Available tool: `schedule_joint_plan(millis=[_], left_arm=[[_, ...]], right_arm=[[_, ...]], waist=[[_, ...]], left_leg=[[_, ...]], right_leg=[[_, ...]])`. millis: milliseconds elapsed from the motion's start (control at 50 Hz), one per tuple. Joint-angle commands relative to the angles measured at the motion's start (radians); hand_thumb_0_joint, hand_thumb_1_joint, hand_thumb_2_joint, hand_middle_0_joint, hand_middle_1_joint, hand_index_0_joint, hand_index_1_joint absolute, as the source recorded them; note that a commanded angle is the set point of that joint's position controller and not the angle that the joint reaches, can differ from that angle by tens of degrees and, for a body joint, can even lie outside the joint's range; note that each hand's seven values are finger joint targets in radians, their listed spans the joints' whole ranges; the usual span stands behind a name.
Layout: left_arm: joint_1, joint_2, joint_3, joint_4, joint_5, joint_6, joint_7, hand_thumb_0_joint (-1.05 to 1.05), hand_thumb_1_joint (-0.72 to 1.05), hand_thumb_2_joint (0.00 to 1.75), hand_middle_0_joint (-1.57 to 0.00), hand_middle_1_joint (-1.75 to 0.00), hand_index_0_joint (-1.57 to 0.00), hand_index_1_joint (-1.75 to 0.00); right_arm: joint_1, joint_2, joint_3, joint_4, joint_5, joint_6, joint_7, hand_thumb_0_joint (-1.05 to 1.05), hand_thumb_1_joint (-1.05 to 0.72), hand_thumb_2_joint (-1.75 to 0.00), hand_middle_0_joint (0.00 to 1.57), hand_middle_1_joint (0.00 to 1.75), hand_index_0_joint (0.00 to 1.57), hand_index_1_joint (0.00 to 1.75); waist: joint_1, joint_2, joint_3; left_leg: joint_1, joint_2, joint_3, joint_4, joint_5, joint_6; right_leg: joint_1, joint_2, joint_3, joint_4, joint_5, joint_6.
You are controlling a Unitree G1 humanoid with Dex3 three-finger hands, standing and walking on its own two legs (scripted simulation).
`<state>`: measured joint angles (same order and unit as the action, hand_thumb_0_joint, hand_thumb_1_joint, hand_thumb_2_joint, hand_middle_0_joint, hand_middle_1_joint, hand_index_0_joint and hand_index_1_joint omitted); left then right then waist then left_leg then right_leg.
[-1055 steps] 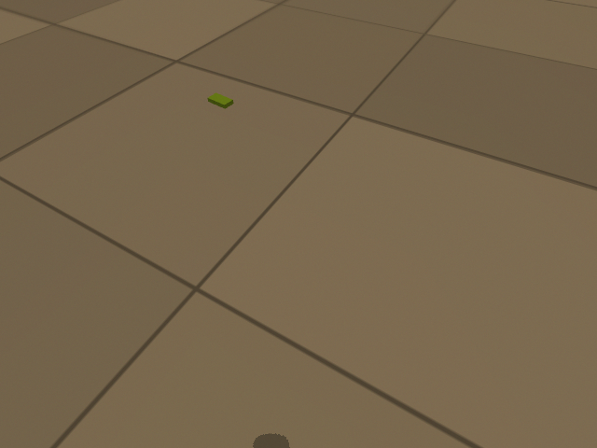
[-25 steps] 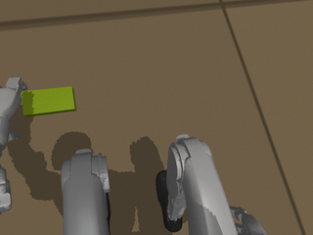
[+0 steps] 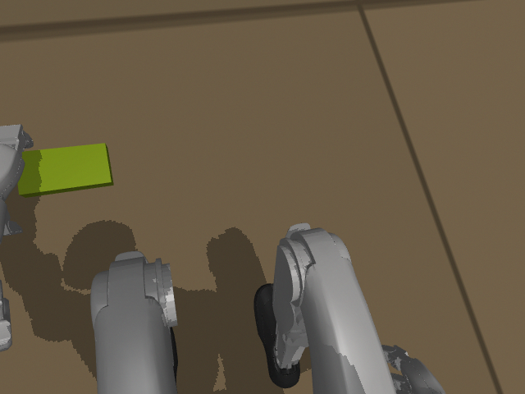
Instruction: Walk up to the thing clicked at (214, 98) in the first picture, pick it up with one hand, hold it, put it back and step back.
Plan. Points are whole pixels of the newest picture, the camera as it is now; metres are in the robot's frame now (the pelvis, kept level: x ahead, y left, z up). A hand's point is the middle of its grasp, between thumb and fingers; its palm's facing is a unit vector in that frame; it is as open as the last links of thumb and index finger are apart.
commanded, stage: rise first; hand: left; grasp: from above
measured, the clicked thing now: (66, 169) +0.49 +0.28 -0.31
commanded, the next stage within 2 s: approach in 1.44 s
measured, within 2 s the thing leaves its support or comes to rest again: neither
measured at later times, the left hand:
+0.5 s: hand (13, 182) +0.44 +0.32 -0.20, palm faces -0.47 -0.07 -0.88, open 14.1 cm
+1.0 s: hand (14, 175) +0.45 +0.32 -0.20, palm faces -0.46 -0.07 -0.88, open 14.1 cm
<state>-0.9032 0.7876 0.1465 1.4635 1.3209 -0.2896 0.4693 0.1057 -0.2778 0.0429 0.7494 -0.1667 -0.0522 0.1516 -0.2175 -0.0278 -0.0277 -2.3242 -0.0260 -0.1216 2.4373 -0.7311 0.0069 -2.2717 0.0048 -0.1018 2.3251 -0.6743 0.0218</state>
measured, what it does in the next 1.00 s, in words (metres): stands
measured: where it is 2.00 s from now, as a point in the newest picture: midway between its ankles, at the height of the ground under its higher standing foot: (223, 371)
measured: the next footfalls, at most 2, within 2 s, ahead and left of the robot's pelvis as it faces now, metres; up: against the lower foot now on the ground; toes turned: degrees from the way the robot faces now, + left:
none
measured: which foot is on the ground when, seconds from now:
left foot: down 0.00-1.00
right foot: down 0.00-1.00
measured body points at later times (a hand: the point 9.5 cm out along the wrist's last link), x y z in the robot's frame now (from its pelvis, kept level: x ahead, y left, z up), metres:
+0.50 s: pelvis +0.00 +0.00 -0.01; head +0.25 +0.08 +0.35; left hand +0.46 +0.32 -0.15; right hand +0.05 -0.28 -0.10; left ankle +0.06 +0.12 -0.29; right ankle +0.10 -0.12 -0.29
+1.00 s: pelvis +0.00 +0.00 -0.01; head +0.26 +0.09 +0.35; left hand +0.47 +0.32 -0.15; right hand +0.04 -0.27 -0.10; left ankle +0.06 +0.12 -0.29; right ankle +0.10 -0.12 -0.29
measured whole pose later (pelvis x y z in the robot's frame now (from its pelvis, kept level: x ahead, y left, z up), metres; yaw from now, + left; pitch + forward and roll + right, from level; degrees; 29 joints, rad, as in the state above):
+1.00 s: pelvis +0.00 +0.00 -0.01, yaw -2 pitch +34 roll -11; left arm -0.98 0.87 0.14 1.52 1.31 -0.27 0.45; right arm 0.15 -0.29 0.12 0.72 -0.17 -0.08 0.18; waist -0.28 -0.03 0.02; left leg -2.35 -0.02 -0.15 2.47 -0.72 0.01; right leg -2.28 0.01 -0.13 2.33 -0.65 0.03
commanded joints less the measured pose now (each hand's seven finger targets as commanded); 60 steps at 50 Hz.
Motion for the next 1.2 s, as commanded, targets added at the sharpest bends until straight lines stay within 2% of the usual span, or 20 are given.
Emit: schedule_joint_plan(millis=[0, 180, 200, 320, 400, 420, 460, 520, 560, 640, 700, 720, 780, 880, 920, 960, 1000, 1060, 1120, 1180], left_arm=[[-0.28, 0.268, 0.033, -0.115, -0.023, 0.001, 0.043, 0.0, -0.54, 1.02, -0.09, -0.99, -0.08, -1.0], [-0.292, 0.278, 0.025, -0.095, -0.024, 0.021, 0.035, 0.0, -0.57, 1.03, -0.07, -1.01, -0.06, -1.02], [-0.303, 0.278, 0.028, -0.096, -0.024, 0.022, 0.036, 0.0, -0.57, 1.04, -0.07, -1.01, -0.06, -1.02], [-0.324, 0.304, 0.023, -0.076, -0.024, 0.021, 0.026, 0.0, -0.57, 1.04, -0.07, -1.01, -0.06, -1.02], [-0.339, 0.31, 0.018, -0.054, -0.02, 0.013, 0.022, 0.0, -0.56, 1.03, -0.07, -1.01, -0.07, -1.02], [-0.339, 0.315, 0.019, -0.057, -0.022, 0.01, 0.024, 0.0, -0.56, 1.03, -0.07, -1.01, -0.06, -1.02], [-0.341, 0.311, 0.01, -0.045, -0.017, 0.009, 0.022, 0.0, -0.56, 1.04, -0.08, -1.01, -0.07, -1.02], [-0.342, 0.331, 0.021, -0.042, -0.02, 0.006, 0.029, 0.0, -0.55, 1.02, -0.07, -1.01, -0.07, -1.02], [-0.36, 0.327, 0.016, -0.043, -0.017, 0.006, 0.029, 0.0, -0.56, 1.03, -0.07, -1.01, -0.07, -1.02], [-0.363, 0.358, 0.025, -0.042, -0.014, 0.007, 0.032, 0.0, -0.56, 1.03, -0.07, -1.01, -0.07, -1.02], [-0.373, 0.353, 0.023, -0.059, -0.013, 0.009, 0.031, 0.0, -0.56, 1.03, -0.07, -1.01, -0.06, -1.02], [-0.361, 0.363, 0.033, -0.047, -0.02, 0.012, 0.035, 0.0, -0.56, 1.02, -0.07, -1.01, -0.07, -1.02], [-0.351, 0.341, 0.009, -0.041, -0.017, 0.018, 0.025, 0.0, -0.57, 1.04, -0.07, -1.02, -0.06, -1.03], [-0.327, 0.357, 0.024, -0.041, -0.035, 0.024, 0.017, 0.0, -0.55, 1.02, -0.08, -1.01, -0.07, -1.01], [-0.351, 0.34, 0.003, -0.057, -0.029, 0.02, 0.01, 0.0, -0.55, 1.02, -0.07, -1.02, -0.07, -1.02], [-0.358, 0.376, 0.033, -0.093, -0.033, 0.02, 0.013, 0.0, -0.55, 1.02, -0.07, -1.01, -0.07, -1.01], [-0.358, 0.326, 0.007, -0.079, -0.034, 0.02, 0.008, 0.0, -0.56, 1.03, -0.08, -1.0, -0.07, -1.01], [-0.366, 0.344, 0.011, -0.08, -0.023, 0.018, 0.011, 0.0, -0.56, 1.03, -0.08, -1.0, -0.07, -1.01], [-0.363, 0.309, -0.014, -0.064, -0.023, 0.017, 0.009, 0.0, -0.56, 1.03, -0.07, -1.01, -0.06, -1.02], [-0.359, 0.328, -0.001, -0.061, -0.027, 0.018, 0.013, 0.0, -0.55, 1.02, -0.08, -1.01, -0.07, -1.01]], right_arm=[[0.218, -0.258, -0.069, 0.0, 0.001, -0.005, -0.01, 0.0, -0.9, -0.9, 0.2, 0.3, 0.2, 0.3], [0.229, -0.262, -0.055, -0.001, 0.005, -0.008, -0.005, 0.0, -0.91, -0.9, 0.2, 0.3, 0.2, 0.3], [0.236, -0.268, -0.054, -0.003, 0.001, -0.008, -0.004, 0.0, -0.9, -0.9, 0.2, 0.3, 0.2, 0.3], [0.235, -0.274, -0.043, -0.005, 0.004, -0.011, -0.002, 0.0, -0.9, -0.9, 0.2, 0.3, 0.2, 0.3], [0.245, -0.276, -0.031, -0.006, -0.003, -0.014, 0.0, 0.0, -0.9, -0.9, 0.2, 0.3, 0.2, 0.3], [0.24, -0.276, -0.028, -0.01, -0.002, -0.015, -0.001, 0.0, -0.9, -0.9, 0.2, 0.3, 0.2, 0.3], [0.245, -0.279, -0.023, -0.01, -0.001, -0.017, 0.0, 0.0, -0.9, -0.9, 0.2, 0.3, 0.2, 0.3], [0.243, -0.284, -0.021, -0.011, 0.0, -0.021, 0.001, 0.0, -0.9, -0.9, 0.2, 0.3, 0.2, 0.3], [0.257, -0.285, -0.019, -0.009, -0.004, -0.025, 0.005, 0.0, -0.9, -0.9, 0.2, 0.3, 0.2, 0.3], [0.249, -0.29, -0.011, -0.016, -0.003, -0.026, 0.006, 0.0, -0.9, -0.9, 0.2, 0.3, 0.2, 0.3], [0.262, -0.288, -0.007, -0.016, -0.008, -0.028, 0.01, 0.0, -0.9, -0.9, 0.2, 0.3, 0.2, 0.3], [0.253, -0.291, -0.011, -0.016, -0.004, -0.028, 0.008, 0.0, -0.9, -0.9, 0.2, 0.3, 0.2, 0.3], [0.261, -0.289, -0.005, -0.019, -0.007, -0.03, 0.012, 0.0, -0.9, -0.9, 0.2, 0.3, 0.2, 0.3], [0.26, -0.294, -0.006, -0.029, -0.002, -0.029, 0.015, 0.0, -0.9, -0.9, 0.2, 0.3, 0.2, 0.3], [0.261, -0.288, -0.003, -0.022, 0.002, -0.028, 0.016, 0.0, -0.9, -0.9, 0.2, 0.3, 0.2, 0.3], [0.266, -0.297, -0.009, -0.03, 0.005, -0.025, 0.015, 0.0, -0.9, -0.9, 0.2, 0.3, 0.2, 0.3], [0.268, -0.298, -0.012, -0.027, 0.002, -0.026, 0.019, 0.0, -0.9, -0.9, 0.2, 0.3, 0.2, 0.3], [0.266, -0.296, -0.01, -0.028, 0.008, -0.022, 0.019, 0.0, -0.9, -0.9, 0.2, 0.3, 0.2, 0.3], [0.271, -0.285, -0.005, -0.024, 0.005, -0.021, 0.021, 0.0, -0.9, -0.9, 0.2, 0.3, 0.2, 0.3], [0.268, -0.291, -0.004, -0.03, 0.007, -0.024, 0.018, 0.0, -0.9, -0.9, 0.2, 0.3, 0.2, 0.3]], waist=[[-0.015, 0.299, -0.674], [-0.024, 0.326, -0.679], [-0.04, 0.333, -0.682], [-0.041, 0.341, -0.671], [-0.062, 0.319, -0.629], [-0.051, 0.327, -0.636], [-0.067, 0.332, -0.626], [-0.056, 0.346, -0.643], [-0.075, 0.346, -0.636], [-0.067, 0.363, -0.642], [-0.08, 0.363, -0.648], [-0.063, 0.365, -0.648], [-0.077, 0.38, -0.643], [-0.064, 0.355, -0.646], [-0.074, 0.347, -0.645], [-0.062, 0.383, -0.671], [-0.081, 0.4, -0.646], [-0.076, 0.404, -0.647], [-0.088, 0.364, -0.64], [-0.077, 0.376, -0.636]], left_leg=[[0.507, -0.008, 0.068, -0.261, 0.217, 0.032], [0.538, -0.004, 0.053, -0.259, 0.258, 0.024], [0.542, -0.003, 0.052, -0.254, 0.268, 0.026], [0.523, -0.003, 0.053, -0.25, 0.242, 0.025], [0.48, -0.005, 0.055, -0.24, 0.219, 0.03], [0.482, -0.005, 0.053, -0.248, 0.208, 0.027], [0.503, -0.003, 0.049, -0.243, 0.22, 0.025], [0.509, -0.001, 0.048, -0.239, 0.227, 0.022], [0.503, 0.0, 0.045, -0.237, 0.234, 0.022], [0.504, 0.002, 0.045, -0.237, 0.229, 0.021], [0.495, 0.0, 0.05, -0.232, 0.241, 0.023], [0.494, 0.001, 0.049, -0.235, 0.231, 0.022], [0.509, 0.002, 0.046, -0.236, 0.242, 0.021], [0.477, 0.001, 0.049, -0.236, 0.235, 0.024], [0.48, 0.001, 0.051, -0.235, 0.235, 0.025], [0.522, 0.002, 0.035, -0.249, 0.257, 0.016], [0.552, 0.007, 0.022, -0.26, 0.267, 0.008], [0.534, 0.003, 0.028, -0.262, 0.25, 0.012], [0.507, 0.001, 0.045, -0.243, 0.253, 0.021], [0.511, 0.001, 0.043, -0.254, 0.25, 0.019]], right_leg=[[0.332, 0.034, -0.056, -0.211, 0.208, -0.049], [0.316, 0.03, -0.065, -0.186, 0.238, -0.051], [0.326, 0.03, -0.068, -0.186, 0.249, -0.045], [0.318, 0.034, -0.067, -0.188, 0.232, -0.052], [0.321, 0.034, -0.068, -0.193, 0.215, -0.05], [0.32, 0.036, -0.069, -0.195, 0.203, -0.052], [0.312, 0.038, -0.073, -0.192, 0.214, -0.051], [0.314, 0.037, -0.074, -0.188, 0.219, -0.052], [0.319, 0.037, -0.077, -0.184, 0.23, -0.05], [0.318, 0.039, -0.079, -0.184, 0.225, -0.053], [0.347, 0.04, -0.079, -0.189, 0.24, -0.05], [0.332, 0.038, -0.078, -0.187, 0.231, -0.053], [0.336, 0.039, -0.081, -0.187, 0.245, -0.052], [0.356, 0.039, -0.08, -0.193, 0.238, -0.052], [0.36, 0.044, -0.078, -0.201, 0.243, -0.053], [0.339, 0.037, -0.084, -0.182, 0.253, -0.055], [0.302, 0.033, -0.091, -0.174, 0.256, -0.054], [0.315, 0.035, -0.087, -0.183, 0.248, -0.056], [0.34, 0.042, -0.082, -0.202, 0.258, -0.054], [0.33, 0.038, -0.083, -0.199, 0.25, -0.054]])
